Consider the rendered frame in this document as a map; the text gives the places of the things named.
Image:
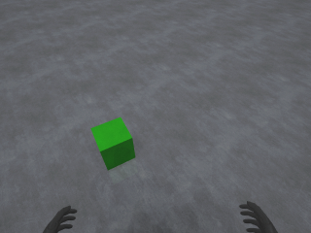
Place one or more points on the robot left hand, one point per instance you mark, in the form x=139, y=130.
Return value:
x=55, y=225

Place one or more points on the robot right hand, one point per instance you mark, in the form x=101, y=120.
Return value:
x=261, y=220

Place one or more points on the carton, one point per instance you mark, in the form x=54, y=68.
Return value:
x=114, y=142

